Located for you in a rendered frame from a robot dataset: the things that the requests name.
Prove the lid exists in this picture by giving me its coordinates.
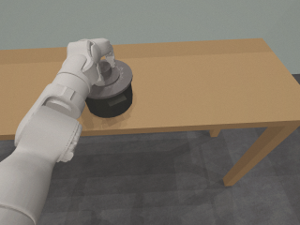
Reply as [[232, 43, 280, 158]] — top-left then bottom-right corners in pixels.
[[87, 59, 133, 99]]

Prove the knob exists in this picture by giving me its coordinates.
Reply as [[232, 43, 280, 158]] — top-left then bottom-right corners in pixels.
[[98, 61, 113, 78]]

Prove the pot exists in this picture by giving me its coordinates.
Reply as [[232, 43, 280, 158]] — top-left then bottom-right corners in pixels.
[[85, 84, 133, 118]]

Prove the robot left upper arm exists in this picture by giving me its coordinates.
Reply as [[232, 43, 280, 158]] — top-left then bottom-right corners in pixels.
[[0, 105, 83, 225]]

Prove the left robot forearm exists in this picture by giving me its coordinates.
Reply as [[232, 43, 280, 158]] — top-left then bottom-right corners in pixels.
[[14, 38, 101, 147]]

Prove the table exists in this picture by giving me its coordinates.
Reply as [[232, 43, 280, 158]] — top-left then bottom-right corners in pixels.
[[0, 37, 300, 187]]

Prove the robot left hand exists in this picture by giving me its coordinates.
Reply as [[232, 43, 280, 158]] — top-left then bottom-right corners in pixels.
[[90, 37, 115, 86]]

